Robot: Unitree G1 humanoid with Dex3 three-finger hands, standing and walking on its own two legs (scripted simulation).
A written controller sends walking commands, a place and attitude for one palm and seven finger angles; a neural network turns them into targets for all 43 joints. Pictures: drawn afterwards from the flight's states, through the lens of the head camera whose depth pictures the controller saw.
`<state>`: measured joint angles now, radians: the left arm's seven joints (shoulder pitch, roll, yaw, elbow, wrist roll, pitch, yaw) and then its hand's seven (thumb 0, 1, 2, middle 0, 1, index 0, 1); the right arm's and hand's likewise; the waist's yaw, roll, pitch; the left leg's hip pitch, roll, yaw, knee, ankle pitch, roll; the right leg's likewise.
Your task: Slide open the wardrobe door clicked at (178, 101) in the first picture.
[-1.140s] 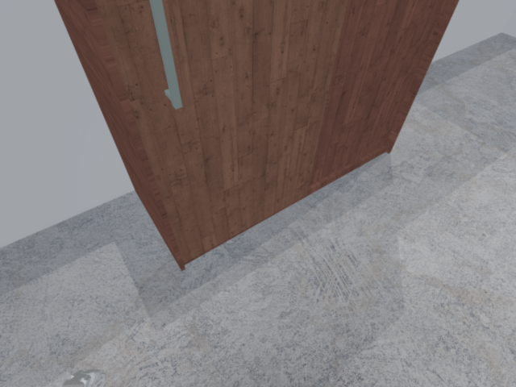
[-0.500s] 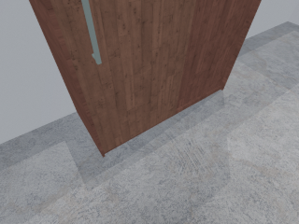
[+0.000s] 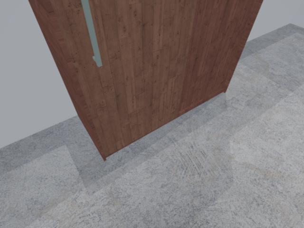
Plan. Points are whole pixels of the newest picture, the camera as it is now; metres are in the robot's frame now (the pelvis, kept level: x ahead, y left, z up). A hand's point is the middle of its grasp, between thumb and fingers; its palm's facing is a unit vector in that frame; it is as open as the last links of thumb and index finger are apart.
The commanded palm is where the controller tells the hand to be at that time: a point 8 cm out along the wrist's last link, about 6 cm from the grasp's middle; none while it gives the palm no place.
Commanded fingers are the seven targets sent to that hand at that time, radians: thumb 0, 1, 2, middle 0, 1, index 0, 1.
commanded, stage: look at it before walking up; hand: left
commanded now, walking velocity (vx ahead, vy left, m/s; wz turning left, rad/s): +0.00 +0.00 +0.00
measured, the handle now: (88, 25) +0.73 +0.27 +0.19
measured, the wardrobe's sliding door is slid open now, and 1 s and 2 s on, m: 0.00 0.00 0.00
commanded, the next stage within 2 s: walk to a spot facing it in 0.30 s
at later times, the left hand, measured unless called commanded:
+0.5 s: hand out of the picture +0.08 +0.25 -0.16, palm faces -0.04 -0.94 -0.34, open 7.4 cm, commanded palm none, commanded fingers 0.00 0.90 0.90 -0.20 -0.30 -0.20 -0.30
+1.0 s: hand out of the picture +0.04 +0.17 -0.17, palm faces -0.21 -0.95 -0.23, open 7.4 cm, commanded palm none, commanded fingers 0.00 0.90 0.90 -0.20 -0.30 -0.20 -0.30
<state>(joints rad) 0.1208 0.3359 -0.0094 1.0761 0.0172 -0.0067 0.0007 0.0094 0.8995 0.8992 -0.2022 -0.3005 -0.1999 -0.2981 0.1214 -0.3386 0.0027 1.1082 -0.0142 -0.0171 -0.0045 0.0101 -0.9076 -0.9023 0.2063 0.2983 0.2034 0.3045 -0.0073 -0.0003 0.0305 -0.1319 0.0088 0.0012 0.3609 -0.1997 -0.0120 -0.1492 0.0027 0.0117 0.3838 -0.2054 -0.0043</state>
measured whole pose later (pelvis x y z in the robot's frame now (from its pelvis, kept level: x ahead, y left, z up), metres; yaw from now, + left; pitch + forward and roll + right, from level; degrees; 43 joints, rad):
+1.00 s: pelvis -0.03 -0.01 -0.01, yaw -16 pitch +1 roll +2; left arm 0.29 0.18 0.04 0.93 0.03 0.04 0.00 0.01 0.90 0.90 -0.20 -0.30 -0.20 -0.30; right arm 0.13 -0.22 -0.06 0.95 -0.02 0.05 -0.02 0.01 -0.91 -0.90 0.20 0.30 0.20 0.30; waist 0.04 -0.01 0.08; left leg -0.44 0.03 0.00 1.01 -0.41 -0.07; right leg -0.31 0.07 0.09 0.51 -0.20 -0.06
